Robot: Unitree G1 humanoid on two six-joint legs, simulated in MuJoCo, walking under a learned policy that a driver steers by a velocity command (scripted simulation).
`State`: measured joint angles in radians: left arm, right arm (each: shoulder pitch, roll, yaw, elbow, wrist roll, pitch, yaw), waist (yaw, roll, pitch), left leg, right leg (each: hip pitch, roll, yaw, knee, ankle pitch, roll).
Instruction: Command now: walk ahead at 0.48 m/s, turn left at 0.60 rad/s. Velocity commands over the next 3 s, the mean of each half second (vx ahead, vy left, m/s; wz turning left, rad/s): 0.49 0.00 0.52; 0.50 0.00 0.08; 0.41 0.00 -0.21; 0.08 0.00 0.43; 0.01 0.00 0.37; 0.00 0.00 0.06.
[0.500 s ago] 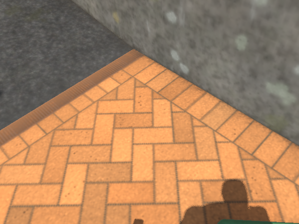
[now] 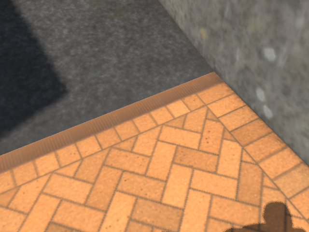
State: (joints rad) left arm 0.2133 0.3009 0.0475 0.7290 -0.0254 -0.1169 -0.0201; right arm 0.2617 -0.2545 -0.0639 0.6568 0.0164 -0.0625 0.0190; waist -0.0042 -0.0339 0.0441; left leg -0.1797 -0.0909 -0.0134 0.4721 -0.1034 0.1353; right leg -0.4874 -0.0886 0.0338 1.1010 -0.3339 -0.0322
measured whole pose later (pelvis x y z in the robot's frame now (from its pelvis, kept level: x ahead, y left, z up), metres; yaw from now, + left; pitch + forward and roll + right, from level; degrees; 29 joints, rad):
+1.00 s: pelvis +0.54 +0.10 -0.04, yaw +16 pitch +1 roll +1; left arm 0.16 0.32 0.05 0.81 -0.01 -0.06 -0.02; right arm 0.35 -0.27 -0.04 0.80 -0.01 -0.08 0.01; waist -0.04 -0.05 0.00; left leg -0.08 -0.05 0.06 0.25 -0.18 0.06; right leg -0.68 -0.10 0.05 0.89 -0.06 0.02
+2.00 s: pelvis +0.92 +0.16 -0.05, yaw +24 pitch +3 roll -2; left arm 0.06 0.30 0.06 0.78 0.00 0.02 0.04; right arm 0.19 -0.30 -0.08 0.66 0.00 0.01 -0.03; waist -0.02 -0.02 0.05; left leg -0.38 -0.06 -0.09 0.45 -0.12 0.06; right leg -0.52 0.01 0.07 0.97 -0.41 0.07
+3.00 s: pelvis +0.93 +0.16 -0.05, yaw +35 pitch -2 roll +0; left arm 0.19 0.27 0.04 0.96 0.01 0.00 0.03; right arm 0.20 -0.23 -0.02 0.87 -0.01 -0.01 -0.02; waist 0.02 0.00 0.04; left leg -0.17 -0.03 -0.06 0.50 -0.30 0.01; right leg -0.19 -0.04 0.02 0.48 -0.25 0.05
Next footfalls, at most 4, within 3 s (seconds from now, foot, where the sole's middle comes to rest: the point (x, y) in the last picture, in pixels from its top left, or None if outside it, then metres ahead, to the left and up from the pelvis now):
0.24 right None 0.40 -0.13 -0.82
0.72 left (120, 225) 0.52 0.18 -0.82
1.26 right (152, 154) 0.89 0.04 -0.82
1.76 left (108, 139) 0.98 0.28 -0.82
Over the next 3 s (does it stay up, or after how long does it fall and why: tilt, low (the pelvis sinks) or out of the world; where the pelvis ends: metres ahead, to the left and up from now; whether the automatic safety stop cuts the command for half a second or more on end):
stays up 0.93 0.16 -0.05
